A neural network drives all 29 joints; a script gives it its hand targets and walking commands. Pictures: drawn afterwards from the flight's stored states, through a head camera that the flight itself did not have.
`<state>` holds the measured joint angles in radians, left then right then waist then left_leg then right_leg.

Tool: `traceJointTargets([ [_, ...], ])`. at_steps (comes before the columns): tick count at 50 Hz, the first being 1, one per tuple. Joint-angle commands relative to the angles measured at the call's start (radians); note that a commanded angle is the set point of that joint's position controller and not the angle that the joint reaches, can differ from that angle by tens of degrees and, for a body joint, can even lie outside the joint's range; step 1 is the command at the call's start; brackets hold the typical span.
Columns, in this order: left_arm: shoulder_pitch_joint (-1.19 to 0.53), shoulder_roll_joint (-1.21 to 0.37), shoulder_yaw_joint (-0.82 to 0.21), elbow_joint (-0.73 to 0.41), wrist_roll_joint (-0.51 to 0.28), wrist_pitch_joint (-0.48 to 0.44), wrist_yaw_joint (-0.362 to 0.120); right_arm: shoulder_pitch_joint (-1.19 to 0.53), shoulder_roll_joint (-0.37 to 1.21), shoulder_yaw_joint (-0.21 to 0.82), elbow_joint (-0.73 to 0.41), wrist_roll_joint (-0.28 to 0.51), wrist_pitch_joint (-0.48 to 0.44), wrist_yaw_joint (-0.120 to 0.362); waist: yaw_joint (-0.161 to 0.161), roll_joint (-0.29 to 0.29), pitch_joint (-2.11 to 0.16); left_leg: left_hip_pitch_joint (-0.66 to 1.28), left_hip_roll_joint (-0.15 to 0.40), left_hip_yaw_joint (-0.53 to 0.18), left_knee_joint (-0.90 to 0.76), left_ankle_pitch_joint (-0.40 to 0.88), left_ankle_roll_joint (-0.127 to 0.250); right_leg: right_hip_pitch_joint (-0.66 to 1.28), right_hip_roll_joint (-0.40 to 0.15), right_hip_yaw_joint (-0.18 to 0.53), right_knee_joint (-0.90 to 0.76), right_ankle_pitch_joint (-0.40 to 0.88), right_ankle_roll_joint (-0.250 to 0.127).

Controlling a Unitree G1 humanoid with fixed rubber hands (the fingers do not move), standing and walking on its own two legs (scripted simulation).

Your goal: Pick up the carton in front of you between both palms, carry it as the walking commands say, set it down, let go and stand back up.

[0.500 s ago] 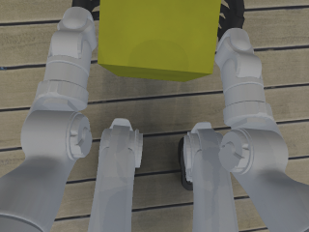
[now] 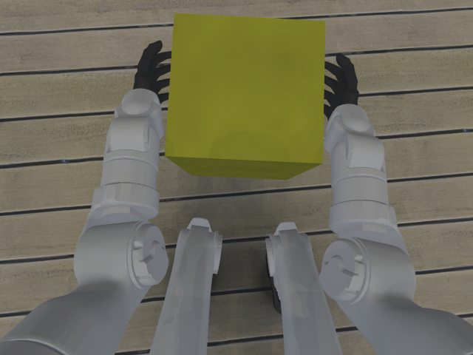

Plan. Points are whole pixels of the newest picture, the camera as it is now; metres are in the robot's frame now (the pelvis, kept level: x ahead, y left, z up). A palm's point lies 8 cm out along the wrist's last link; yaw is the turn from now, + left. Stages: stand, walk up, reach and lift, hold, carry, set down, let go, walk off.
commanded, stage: reach and lift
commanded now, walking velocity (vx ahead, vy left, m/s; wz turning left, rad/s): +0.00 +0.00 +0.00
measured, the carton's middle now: (243, 115) +0.49 +0.02 -0.12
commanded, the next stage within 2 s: none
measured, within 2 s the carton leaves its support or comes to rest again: neither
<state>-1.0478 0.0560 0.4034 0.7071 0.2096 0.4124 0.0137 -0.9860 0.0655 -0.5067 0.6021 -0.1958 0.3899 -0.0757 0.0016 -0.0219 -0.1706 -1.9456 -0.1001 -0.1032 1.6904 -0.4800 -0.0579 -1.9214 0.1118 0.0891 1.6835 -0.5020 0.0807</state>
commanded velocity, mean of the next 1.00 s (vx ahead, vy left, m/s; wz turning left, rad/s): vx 0.00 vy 0.00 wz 0.00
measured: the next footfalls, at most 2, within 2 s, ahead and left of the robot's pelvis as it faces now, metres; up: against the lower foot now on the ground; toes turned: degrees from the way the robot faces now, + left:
none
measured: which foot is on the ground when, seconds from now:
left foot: down 0.00-1.00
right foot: down 0.00-1.00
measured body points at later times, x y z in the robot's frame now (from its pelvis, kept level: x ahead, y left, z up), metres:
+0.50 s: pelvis +0.05 +0.00 +0.14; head +0.19 +0.01 +0.57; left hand +0.45 +0.16 +0.10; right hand +0.45 -0.14 +0.10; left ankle +0.11 +0.13 -0.48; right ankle +0.10 -0.14 -0.48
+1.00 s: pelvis +0.10 +0.00 +0.25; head +0.09 +0.00 +0.70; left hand +0.40 +0.16 +0.25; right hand +0.41 -0.15 +0.25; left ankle +0.11 +0.13 -0.48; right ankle +0.10 -0.14 -0.48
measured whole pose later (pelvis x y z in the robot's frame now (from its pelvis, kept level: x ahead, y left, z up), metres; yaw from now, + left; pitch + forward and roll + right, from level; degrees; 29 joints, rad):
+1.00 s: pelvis +0.10 +0.00 +0.25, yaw +2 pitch +6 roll +0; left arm -0.27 -0.14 0.27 0.43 0.22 0.49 0.03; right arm -0.26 0.15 -0.27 0.42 -0.21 0.48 -0.03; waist 0.00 0.00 -0.12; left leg -0.40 -0.05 -0.15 0.57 -0.26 -0.02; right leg -0.38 0.05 0.14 0.56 -0.28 0.02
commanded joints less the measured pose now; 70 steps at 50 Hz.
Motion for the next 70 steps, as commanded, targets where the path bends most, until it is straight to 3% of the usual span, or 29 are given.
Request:
traceJointTargets([
  [1, -0.539, -1.160, -0.540, -0.009, -0.189, -0.018, -0.251, -0.620, 1.061, 0.606, 0.049, 0.178, 0.001, 0.262, -0.008, 0.077, -1.026, 0.765, -0.066, 0.165, -0.260, 0.225, 0.017, 0.593, 0.077, -0.175, -0.245, 0.196, -0.042],
  [12, -0.313, -1.185, -0.544, -0.004, -0.156, -0.066, -0.221, -0.388, 1.085, 0.627, 0.072, 0.158, -0.043, 0.263, 0.001, 0.063, -0.844, 0.952, -0.065, 0.122, -0.460, 0.263, 0.024, 0.775, 0.071, -0.126, -0.447, 0.230, -0.045],
  [21, -0.146, -1.203, -0.579, -0.036, -0.148, -0.087, -0.224, -0.210, 1.107, 0.681, 0.046, 0.139, -0.061, 0.262, 0.000, 0.026, -0.727, 1.132, -0.053, 0.085, -0.634, 0.291, 0.038, 1.018, 0.053, -0.084, -0.635, 0.275, -0.047],
  [29, 0.011, -1.201, -0.620, -0.081, -0.140, -0.088, -0.227, -0.036, 1.105, 0.720, 0.018, 0.126, -0.061, 0.261, -0.002, 0.029, -0.589, 1.327, -0.037, 0.054, -0.809, 0.352, 0.044, 1.231, 0.030, -0.045, -0.814, 0.348, -0.057],
  [37, 0.162, -1.194, -0.662, -0.144, -0.140, -0.045, -0.230, 0.122, 1.101, 0.755, -0.023, 0.123, -0.017, 0.268, -0.004, 0.032, -0.425, 1.526, -0.021, 0.033, -0.998, 0.436, 0.044, 1.461, 0.008, -0.016, -1.005, 0.448, -0.061],
  [46, 0.294, -1.201, -0.737, -0.272, -0.177, 0.063, -0.236, 0.255, 1.087, 0.834, -0.148, 0.154, 0.090, 0.290, -0.003, 0.029, -0.280, 1.758, -0.006, 0.024, -1.184, 0.531, 0.037, 1.688, -0.009, -0.009, -1.191, 0.545, -0.057],
  [51, 0.326, -1.185, -0.748, -0.337, -0.185, 0.136, -0.243, 0.289, 1.078, 0.841, -0.202, 0.160, 0.162, 0.302, -0.008, 0.020, -0.155, 1.809, 0.004, 0.027, -1.265, 0.479, 0.039, 1.770, -0.016, -0.010, -1.269, 0.503, -0.061],
  [59, 0.223, -1.176, -0.646, -0.281, -0.146, 0.173, -0.265, 0.198, 1.051, 0.730, -0.142, 0.110, 0.200, 0.333, -0.006, 0.018, 0.020, 1.780, 0.010, 0.042, -1.312, 0.248, 0.050, 1.721, -0.026, -0.025, -1.311, 0.269, -0.072],
  [64, 0.132, -1.221, -0.692, -0.321, -0.167, 0.165, -0.276, 0.114, 1.091, 0.774, -0.179, 0.138, 0.188, 0.345, -0.003, 0.030, -0.100, 1.816, 0.011, 0.046, -1.293, 0.278, 0.046, 1.766, -0.022, -0.029, -1.294, 0.299, -0.076],
  [70, 0.171, -1.201, -0.680, -0.309, -0.155, 0.177, -0.269, 0.137, 1.064, 0.768, -0.182, 0.125, 0.198, 0.338, -0.006, 0.026, -0.102, 1.842, 0.010, 0.045, -1.305, 0.308, 0.043, 1.780, -0.019, -0.027, -1.305, 0.324, -0.074],
])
